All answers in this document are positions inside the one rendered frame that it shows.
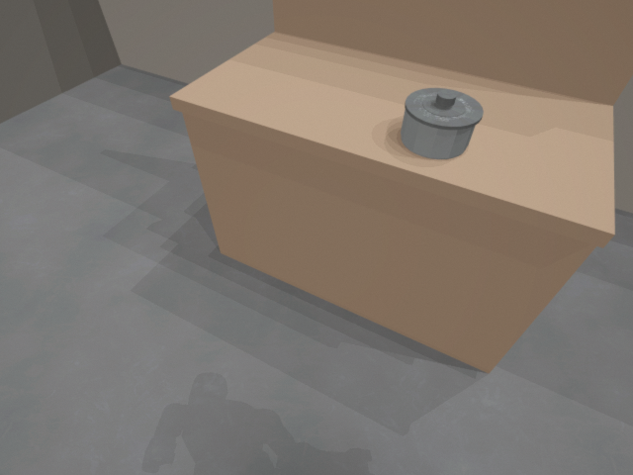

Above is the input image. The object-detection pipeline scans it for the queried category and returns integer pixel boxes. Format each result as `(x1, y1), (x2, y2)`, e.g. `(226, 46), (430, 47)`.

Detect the pot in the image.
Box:
(401, 110), (476, 159)

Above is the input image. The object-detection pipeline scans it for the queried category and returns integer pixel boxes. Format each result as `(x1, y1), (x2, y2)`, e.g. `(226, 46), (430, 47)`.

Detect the table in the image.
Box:
(169, 0), (633, 374)

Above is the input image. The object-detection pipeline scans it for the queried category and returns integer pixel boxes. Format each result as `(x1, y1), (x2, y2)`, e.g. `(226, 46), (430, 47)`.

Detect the knob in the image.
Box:
(436, 90), (457, 107)

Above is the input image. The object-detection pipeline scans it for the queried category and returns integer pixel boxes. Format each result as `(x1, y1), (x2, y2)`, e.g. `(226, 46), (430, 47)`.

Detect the lid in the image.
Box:
(405, 88), (484, 130)

